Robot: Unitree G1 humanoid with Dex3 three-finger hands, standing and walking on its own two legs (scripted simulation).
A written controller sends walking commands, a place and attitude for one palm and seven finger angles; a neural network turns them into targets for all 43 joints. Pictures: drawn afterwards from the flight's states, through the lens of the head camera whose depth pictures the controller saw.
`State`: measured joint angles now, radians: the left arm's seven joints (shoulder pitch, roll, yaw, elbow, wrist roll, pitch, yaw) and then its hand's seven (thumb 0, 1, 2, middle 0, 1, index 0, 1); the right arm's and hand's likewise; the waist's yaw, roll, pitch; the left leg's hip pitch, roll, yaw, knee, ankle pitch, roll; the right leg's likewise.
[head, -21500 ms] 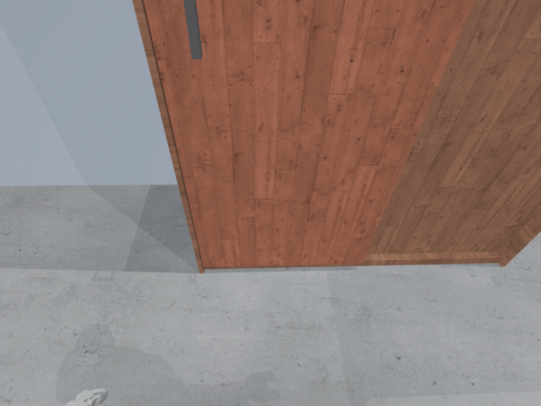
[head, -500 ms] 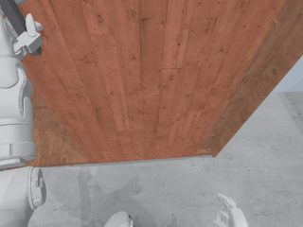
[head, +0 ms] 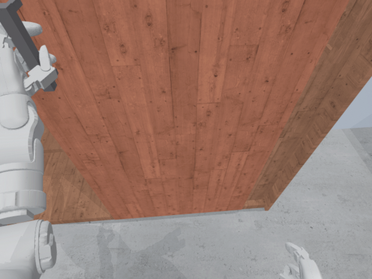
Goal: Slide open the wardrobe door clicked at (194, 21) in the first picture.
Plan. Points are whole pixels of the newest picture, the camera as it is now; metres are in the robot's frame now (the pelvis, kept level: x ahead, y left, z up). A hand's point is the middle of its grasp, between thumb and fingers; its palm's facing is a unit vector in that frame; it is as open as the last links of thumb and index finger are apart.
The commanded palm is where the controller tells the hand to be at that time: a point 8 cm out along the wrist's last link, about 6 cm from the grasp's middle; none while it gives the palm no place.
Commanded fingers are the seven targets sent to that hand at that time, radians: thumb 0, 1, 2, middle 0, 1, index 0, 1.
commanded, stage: loosen the grip on the handle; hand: left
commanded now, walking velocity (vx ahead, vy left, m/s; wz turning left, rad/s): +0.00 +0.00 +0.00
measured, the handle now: (33, 47) +0.45 +0.30 +0.26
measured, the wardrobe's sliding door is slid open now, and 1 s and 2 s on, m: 0.51 0.51 0.50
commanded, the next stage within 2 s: slip the hand off the handle in 0.58 s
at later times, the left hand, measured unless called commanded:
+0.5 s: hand (42, 68) +0.42 +0.28 +0.24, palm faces +0.45 -0.87 -0.20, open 13.8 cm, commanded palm +0.38 +0.31 +0.23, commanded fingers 0.00 -0.55 0.20 -0.25 -1.15 -0.25 -1.15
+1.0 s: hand (36, 65) +0.42 +0.29 +0.24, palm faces +0.43 -0.88 -0.19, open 13.9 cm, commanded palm +0.38 +0.36 +0.23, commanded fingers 0.00 -0.55 0.20 -0.25 -1.15 -0.25 -1.15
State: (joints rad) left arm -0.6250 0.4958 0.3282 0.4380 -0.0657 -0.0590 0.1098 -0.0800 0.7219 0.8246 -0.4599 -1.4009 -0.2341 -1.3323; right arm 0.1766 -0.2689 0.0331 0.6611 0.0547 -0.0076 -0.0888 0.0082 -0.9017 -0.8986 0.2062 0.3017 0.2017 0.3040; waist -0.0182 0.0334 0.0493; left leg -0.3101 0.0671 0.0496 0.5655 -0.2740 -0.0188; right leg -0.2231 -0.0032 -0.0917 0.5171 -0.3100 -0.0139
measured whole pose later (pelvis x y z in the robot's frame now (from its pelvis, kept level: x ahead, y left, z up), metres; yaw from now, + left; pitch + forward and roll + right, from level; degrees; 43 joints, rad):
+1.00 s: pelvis -0.02 +0.00 +0.00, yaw -2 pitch +3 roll -1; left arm -0.75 0.59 0.44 0.73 0.03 -0.15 0.01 -0.01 -0.55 0.20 -0.61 -1.35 -0.39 -1.25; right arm 0.27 -0.24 0.02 0.72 0.00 -0.06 -0.09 0.01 -0.90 -0.90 0.21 0.30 0.20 0.30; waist -0.04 0.00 -0.01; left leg -0.35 0.03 0.00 0.53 -0.23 -0.01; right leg -0.29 0.01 -0.06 0.50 -0.27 -0.02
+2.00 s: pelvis -0.01 +0.02 +0.00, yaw -1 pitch -2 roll -1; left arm -0.25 0.49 0.51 0.08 -0.13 0.09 -0.05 -0.01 -0.56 0.20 -0.26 -1.15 -0.25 -1.15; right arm 0.16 -0.23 0.06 0.66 0.04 -0.11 -0.15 0.01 -0.90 -0.90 0.21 0.30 0.20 0.30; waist 0.08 0.02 0.00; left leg -0.25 -0.01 0.00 0.52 -0.24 0.02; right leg -0.17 -0.02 -0.06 0.48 -0.28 0.01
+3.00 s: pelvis -0.02 -0.01 +0.01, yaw -2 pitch -6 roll +0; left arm 0.24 0.38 0.44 -0.22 -0.12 -0.07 0.12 -0.01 -0.13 0.41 -0.24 -0.90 -0.24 -0.90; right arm 0.23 -0.23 0.03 0.73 0.01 -0.21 -0.11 0.01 -0.90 -0.90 0.21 0.30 0.20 0.30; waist 0.07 0.06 0.04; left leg -0.14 0.03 0.00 0.43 -0.20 -0.02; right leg -0.08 0.02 -0.05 0.40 -0.23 -0.03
